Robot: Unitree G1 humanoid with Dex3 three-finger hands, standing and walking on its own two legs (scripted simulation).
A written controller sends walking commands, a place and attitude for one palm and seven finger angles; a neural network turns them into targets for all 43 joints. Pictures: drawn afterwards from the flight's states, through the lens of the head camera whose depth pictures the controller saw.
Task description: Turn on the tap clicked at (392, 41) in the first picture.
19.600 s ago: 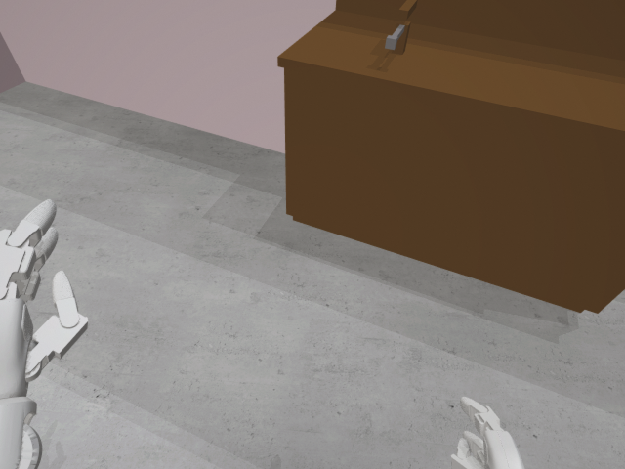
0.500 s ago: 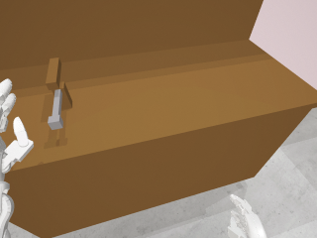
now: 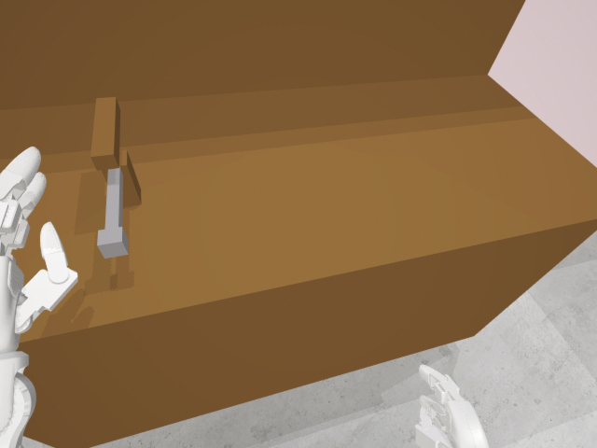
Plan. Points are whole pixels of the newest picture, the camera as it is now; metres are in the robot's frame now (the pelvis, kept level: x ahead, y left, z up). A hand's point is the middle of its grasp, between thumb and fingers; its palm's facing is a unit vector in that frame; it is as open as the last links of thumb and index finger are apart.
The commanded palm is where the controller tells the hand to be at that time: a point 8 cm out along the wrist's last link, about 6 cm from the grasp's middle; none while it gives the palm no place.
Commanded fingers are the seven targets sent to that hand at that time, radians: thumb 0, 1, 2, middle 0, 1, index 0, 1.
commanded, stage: come to a stop and stand still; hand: left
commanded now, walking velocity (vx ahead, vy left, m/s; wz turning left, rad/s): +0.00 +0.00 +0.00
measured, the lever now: (113, 242) +0.32 +0.27 +0.09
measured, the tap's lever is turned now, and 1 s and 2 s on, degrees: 0 0 0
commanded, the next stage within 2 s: look again from close up in 0.38 s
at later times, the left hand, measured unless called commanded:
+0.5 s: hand (85, 284) +0.22 +0.23 +0.17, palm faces +0.41 -0.85 -0.32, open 7.4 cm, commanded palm +0.16 +0.26 +0.18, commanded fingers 0.00 0.90 0.90 -0.20 -0.30 -0.20 -0.30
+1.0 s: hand (58, 246) +0.24 +0.26 +0.19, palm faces +0.46 -0.77 -0.44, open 7.4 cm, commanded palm +0.15 +0.26 +0.18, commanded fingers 0.00 0.90 0.90 -0.20 -0.30 -0.20 -0.30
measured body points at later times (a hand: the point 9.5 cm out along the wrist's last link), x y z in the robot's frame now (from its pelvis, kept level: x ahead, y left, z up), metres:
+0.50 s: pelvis +0.01 -0.02 +0.00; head +0.02 +0.01 +0.45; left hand +0.19 +0.28 +0.18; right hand +0.19 -0.23 -0.06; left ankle -0.01 +0.07 -0.74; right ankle +0.05 -0.14 -0.74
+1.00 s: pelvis +0.00 -0.03 +0.00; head +0.03 +0.00 +0.45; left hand +0.21 +0.30 +0.21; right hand +0.18 -0.25 -0.07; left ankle -0.01 +0.07 -0.74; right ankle +0.05 -0.14 -0.74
